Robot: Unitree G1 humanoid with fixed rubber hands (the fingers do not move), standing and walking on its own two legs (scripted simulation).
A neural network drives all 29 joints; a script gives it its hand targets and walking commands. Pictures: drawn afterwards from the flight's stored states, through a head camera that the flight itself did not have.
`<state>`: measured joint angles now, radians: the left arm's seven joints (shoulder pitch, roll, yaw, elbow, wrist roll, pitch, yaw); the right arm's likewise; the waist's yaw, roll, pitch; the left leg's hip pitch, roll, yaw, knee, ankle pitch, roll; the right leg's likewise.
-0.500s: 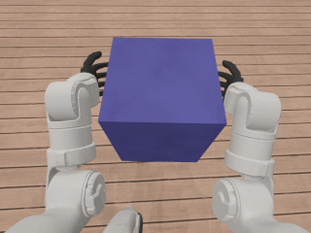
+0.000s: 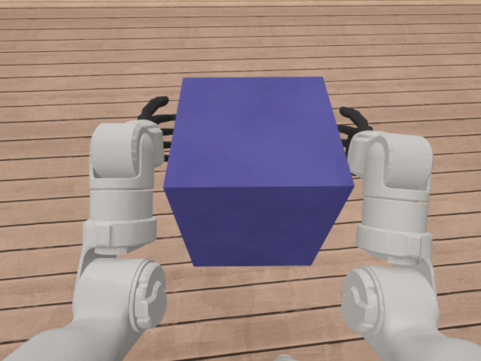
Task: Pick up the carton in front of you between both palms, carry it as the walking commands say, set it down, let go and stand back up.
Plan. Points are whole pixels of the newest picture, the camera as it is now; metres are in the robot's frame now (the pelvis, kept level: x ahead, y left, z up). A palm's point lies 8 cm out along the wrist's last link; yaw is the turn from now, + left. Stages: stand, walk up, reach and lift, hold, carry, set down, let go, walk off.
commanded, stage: carry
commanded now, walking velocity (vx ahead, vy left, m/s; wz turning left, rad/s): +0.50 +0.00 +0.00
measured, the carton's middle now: (252, 179) +0.39 +0.01 +0.09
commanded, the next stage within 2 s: none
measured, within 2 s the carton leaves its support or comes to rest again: neither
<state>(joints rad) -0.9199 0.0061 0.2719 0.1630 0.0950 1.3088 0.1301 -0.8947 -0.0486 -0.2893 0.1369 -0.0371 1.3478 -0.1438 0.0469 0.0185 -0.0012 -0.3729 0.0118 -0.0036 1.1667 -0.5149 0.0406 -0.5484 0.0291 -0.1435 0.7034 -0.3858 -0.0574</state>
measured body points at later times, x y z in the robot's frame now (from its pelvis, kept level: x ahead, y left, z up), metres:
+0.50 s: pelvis +0.31 +0.03 +0.07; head +0.36 +0.03 +0.51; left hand +0.73 +0.15 +0.21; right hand +0.69 -0.15 +0.20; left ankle +0.32 +0.11 -0.66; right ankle +0.30 -0.08 -0.57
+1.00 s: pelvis +0.64 +0.00 +0.11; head +0.67 +0.00 +0.55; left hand +1.02 +0.18 +0.28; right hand +1.05 -0.12 +0.28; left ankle +0.77 +0.11 -0.57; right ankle +0.56 -0.09 -0.63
